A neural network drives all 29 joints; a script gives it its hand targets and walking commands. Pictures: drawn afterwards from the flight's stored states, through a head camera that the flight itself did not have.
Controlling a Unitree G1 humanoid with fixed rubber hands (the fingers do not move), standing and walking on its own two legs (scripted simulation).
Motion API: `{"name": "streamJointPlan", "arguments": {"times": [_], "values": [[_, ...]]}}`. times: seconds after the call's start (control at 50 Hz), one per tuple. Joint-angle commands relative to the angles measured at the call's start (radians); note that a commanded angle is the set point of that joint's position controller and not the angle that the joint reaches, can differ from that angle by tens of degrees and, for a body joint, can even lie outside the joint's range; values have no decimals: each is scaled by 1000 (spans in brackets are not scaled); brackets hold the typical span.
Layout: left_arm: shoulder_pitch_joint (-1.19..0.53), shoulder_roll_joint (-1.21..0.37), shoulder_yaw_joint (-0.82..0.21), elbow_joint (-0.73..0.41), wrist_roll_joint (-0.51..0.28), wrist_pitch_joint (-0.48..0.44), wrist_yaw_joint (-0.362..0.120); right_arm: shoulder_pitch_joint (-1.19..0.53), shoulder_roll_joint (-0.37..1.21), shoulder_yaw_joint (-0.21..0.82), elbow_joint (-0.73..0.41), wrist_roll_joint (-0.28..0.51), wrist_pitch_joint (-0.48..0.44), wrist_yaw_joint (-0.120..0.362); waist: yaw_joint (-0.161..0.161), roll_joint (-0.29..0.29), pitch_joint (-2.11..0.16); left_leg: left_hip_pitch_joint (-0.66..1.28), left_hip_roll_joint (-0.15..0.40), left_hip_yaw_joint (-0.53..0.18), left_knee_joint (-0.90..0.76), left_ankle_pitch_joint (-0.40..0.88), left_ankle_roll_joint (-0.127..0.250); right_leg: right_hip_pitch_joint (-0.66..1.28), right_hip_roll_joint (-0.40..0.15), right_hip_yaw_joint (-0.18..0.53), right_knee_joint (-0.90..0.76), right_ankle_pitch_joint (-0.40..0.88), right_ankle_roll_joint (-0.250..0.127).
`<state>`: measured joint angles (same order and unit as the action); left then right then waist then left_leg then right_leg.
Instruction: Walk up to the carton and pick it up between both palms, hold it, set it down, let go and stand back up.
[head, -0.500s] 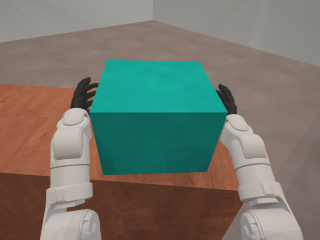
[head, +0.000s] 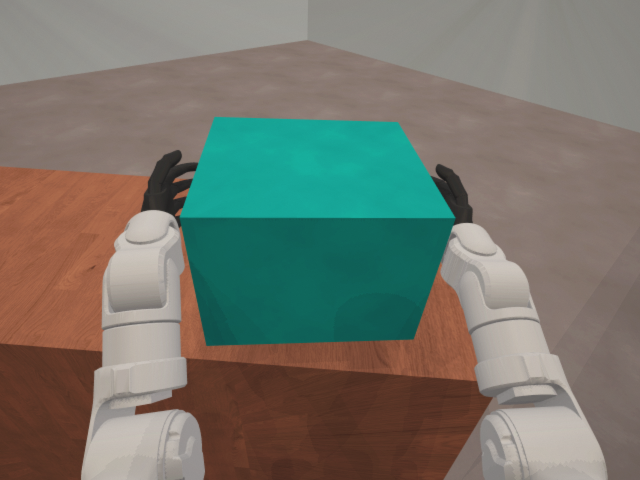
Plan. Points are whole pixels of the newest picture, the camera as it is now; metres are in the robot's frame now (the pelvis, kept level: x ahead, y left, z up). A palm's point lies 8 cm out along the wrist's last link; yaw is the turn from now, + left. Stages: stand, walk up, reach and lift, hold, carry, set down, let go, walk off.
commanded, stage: hold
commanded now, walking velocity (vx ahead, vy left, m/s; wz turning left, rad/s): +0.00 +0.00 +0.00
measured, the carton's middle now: (310, 224) +0.40 +0.01 +0.18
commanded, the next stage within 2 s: set down in 0.78 s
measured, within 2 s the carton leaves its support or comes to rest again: neither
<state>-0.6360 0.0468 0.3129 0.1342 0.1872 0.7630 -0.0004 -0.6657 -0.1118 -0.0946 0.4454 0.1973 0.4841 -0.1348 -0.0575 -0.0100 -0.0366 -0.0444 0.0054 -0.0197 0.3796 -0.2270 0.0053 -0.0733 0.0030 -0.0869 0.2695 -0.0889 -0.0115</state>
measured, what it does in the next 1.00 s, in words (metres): stands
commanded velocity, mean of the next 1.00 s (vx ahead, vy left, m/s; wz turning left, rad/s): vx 0.00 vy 0.00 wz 0.00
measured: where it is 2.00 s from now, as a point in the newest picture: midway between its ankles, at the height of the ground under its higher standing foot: outside the picture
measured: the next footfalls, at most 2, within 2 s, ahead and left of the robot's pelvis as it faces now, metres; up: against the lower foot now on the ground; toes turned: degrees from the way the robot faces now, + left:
none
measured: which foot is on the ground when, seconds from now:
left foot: down 0.00-1.00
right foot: down 0.00-1.00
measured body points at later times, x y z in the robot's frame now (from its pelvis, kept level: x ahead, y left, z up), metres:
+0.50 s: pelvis +0.00 +0.00 +0.00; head -0.06 +0.02 +0.45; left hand +0.37 +0.18 +0.22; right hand +0.37 -0.17 +0.20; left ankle +0.00 +0.11 -0.75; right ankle +0.05 -0.11 -0.75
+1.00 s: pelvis -0.01 +0.00 +0.00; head -0.06 +0.01 +0.45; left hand +0.38 +0.18 +0.22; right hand +0.37 -0.17 +0.19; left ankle -0.01 +0.11 -0.75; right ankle +0.05 -0.11 -0.75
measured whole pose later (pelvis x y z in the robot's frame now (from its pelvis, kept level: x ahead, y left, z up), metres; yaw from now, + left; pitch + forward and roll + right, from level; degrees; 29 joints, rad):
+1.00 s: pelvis -0.01 +0.00 +0.00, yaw +0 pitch -8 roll -1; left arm -0.68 0.02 0.37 0.26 0.23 0.60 -0.05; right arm -0.64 -0.06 -0.17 0.49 0.09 0.35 -0.11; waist -0.06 -0.02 -0.01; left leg -0.02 0.00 -0.02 0.36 -0.21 0.01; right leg -0.05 -0.01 -0.09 0.27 -0.09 -0.01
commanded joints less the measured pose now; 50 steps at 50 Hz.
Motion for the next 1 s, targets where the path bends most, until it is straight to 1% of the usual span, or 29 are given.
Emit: {"name": "streamJointPlan", "arguments": {"times": [0.0,0.06,0.1,0.14,0.16,0.2,0.24,0.26,0.28,0.34,0.38,0.46,0.48,0.52,0.56,0.58,0.64,0.66,0.68,0.72,0.74,0.78,0.8,0.82,0.84,0.88,0.9,0.92,0.98], "values": [[-745,-538,-533,-213,-207,-71,-167,-906,554,402,-398,154,-84,133,-31,75,-483,-59,-43,-4,-52,374,-63,304,42,46,27,200,11],[-741,-500,-493,-159,-178,-71,-168,-915,567,396,-398,136,-71,128,-11,36,-444,-100,-54,6,-72,297,-39,318,38,54,24,173,21],[-719,-515,-478,-130,-170,-68,-172,-894,556,379,-358,125,-69,133,-8,43,-385,-121,-46,4,-97,247,-36,289,36,46,19,116,15],[-755,-517,-485,-146,-187,-75,-174,-930,575,385,-376,135,-74,134,-10,33,-411,-120,-48,7,-89,256,-28,303,31,53,15,120,17],[-738,-539,-502,-177,-195,-77,-172,-950,577,414,-439,149,-87,131,1,38,-476,-96,-47,6,-73,310,-34,328,38,51,28,174,16],[-806,-539,-551,-251,-230,-89,-163,-967,582,423,-465,161,-83,126,-23,49,-519,-71,-47,-4,-41,388,-50,318,47,46,39,221,17],[-753,-522,-511,-168,-203,-84,-163,-949,578,418,-440,142,-76,125,-7,32,-462,-110,-50,-1,-63,319,-37,315,38,54,28,189,21],[-745,-523,-521,-193,-204,-86,-162,-909,586,421,-418,149,-74,126,-12,37,-470,-99,-52,6,-65,322,-39,318,39,52,30,194,23],[-739,-502,-508,-208,-193,-84,-163,-891,593,434,-404,156,-68,126,3,31,-476,-102,-53,3,-66,315,-33,333,34,59,31,209,23],[-728,-516,-483,-116,-174,-65,-168,-900,557,376,-345,117,-69,138,7,58,-378,-117,-40,3,-109,200,-37,254,34,42,7,44,12],[-762,-541,-505,-131,-189,-72,-168,-918,559,362,-329,105,-79,147,-20,76,-390,-127,-32,2,-111,205,-42,259,35,40,12,44,4],[-795,-544,-503,-144,-202,-84,-165,-947,568,366,-344,109,-87,145,-26,50,-427,-101,-41,-1,-84,238,-38,273,42,44,16,73,7],[-798,-558,-523,-166,-210,-93,-161,-942,581,378,-356,104,-93,148,-23,55,-451,-83,-37,0,-84,254,-41,261,47,35,23,79,7],[-761,-550,-492,-90,-186,-84,-158,-938,559,365,-334,99,-92,150,-20,61,-403,-66,-40,2,-84,283,-44,227,48,33,12,93,7],[-763,-529,-486,-119,-179,-85,-162,-923,555,375,-316,123,-86,148,-1,64,-397,-93,-41,2,-78,289,-45,261,42,36,14,93,12],[-780,-549,-515,-175,-212,-90,-161,-964,574,401,-390,145,-98,149,-5,47,-481,-77,-39,-1,-63,323,-43,286,49,37,27,128,12],[-724,-536,-490,-126,-192,-81,-157,-935,566,402,-390,140,-88,141,-2,27,-444,-76,-44,7,-65,335,-39,290,49,36,18,158,18],[-750,-558,-526,-199,-222,-89,-157,-953,580,436,-448,161,-97,135,-10,19,-514,-63,-44,-1,-49,387,-37,320,50,45,31,222,20],[-733,-533,-523,-213,-203,-89,-155,-904,566,428,-410,165,-88,130,-16,50,-494,-64,-49,4,-48,388,-47,320,44,56,30,234,15],[-736,-510,-484,-152,-177,-75,-165,-920,560,412,-376,146,-74,126,-6,23,-424,-78,-49,3,-62,324,-36,290,42,52,23,184,26],[-722,-522,-501,-172,-183,-73,-165,-890,567,407,-391,151,-76,125,-13,43,-432,-75,-51,9,-68,313,-42,288,42,48,21,168,21],[-790,-536,-501,-156,-187,-87,-174,-901,561,359,-351,112,-90,130,-33,74,-388,-102,-52,3,-86,253,-43,252,44,46,6,92,14],[-798,-557,-528,-204,-205,-109,-175,-906,582,381,-384,117,-111,133,-27,73,-454,-82,-47,-5,-77,289,-44,282,46,45,17,139,9],[-801,-549,-529,-202,-196,-123,-174,-884,589,373,-371,105,-125,134,-37,96,-461,-68,-53,-4,-74,323,-54,285,45,41,19,171,11],[-778,-558,-528,-188,-190,-135,-176,-893,583,384,-401,103,-140,134,-24,87,-503,-45,-63,2,-60,359,-52,292,42,46,21,206,17],[-785,-525,-465,-95,-155,-174,-184,-912,563,336,-360,54,-181,139,-18,67,-413,-90,-59,11,-89,236,-44,281,35,33,7,99,19],[-761,-514,-422,-12,-121,-185,-192,-907,556,317,-283,12,-193,146,-8,46,-332,-125,-52,16,-124,149,-30,272,30,25,-10,19,20],[-743,-490,-391,11,-101,-210,-202,-898,556,296,-285,-14,-225,154,9,12,-310,-157,-52,25,-144,90,-15,291,22,24,-15,-23,25],[-707,-493,-348,88,-63,-256,-218,-864,549,246,-223,-88,-309,173,21,32,-284,-153,-49,46,-162,52,-7,298,11,13,-14,-68,20]]}}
